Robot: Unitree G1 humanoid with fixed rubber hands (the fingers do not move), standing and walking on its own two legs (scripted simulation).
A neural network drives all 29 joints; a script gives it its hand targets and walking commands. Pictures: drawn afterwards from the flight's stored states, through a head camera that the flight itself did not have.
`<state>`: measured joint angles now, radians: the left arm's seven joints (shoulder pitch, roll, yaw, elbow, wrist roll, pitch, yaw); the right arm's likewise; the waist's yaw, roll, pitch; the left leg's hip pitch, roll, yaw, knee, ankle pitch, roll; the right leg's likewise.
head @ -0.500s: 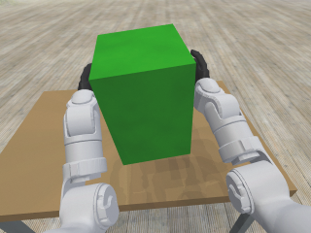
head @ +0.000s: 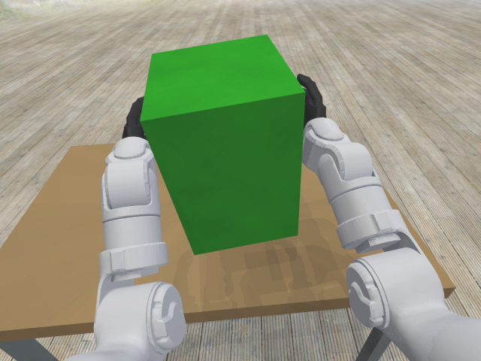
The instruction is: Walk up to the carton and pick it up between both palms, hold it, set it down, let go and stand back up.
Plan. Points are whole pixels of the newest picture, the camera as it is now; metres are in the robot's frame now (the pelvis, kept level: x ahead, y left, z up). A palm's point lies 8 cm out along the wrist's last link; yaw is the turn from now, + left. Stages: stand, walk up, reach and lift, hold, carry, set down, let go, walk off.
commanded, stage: hold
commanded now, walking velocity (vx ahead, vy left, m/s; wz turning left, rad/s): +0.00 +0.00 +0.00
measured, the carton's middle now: (229, 149) +0.37 -0.01 +0.22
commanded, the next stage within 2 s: none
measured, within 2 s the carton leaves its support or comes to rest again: neither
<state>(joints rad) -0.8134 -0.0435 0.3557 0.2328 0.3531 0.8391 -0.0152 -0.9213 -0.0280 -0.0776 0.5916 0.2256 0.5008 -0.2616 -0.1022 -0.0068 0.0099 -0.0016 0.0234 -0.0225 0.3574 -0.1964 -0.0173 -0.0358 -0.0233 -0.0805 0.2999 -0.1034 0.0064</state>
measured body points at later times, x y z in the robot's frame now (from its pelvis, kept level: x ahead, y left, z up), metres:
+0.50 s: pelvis +0.01 -0.01 +0.00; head -0.04 +0.00 +0.45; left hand +0.40 +0.14 +0.23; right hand +0.40 -0.14 +0.24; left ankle +0.01 +0.13 -0.75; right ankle +0.05 -0.12 -0.75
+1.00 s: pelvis +0.01 +0.00 +0.00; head -0.05 +0.01 +0.45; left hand +0.39 +0.13 +0.24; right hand +0.39 -0.14 +0.25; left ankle +0.01 +0.13 -0.75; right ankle +0.05 -0.12 -0.75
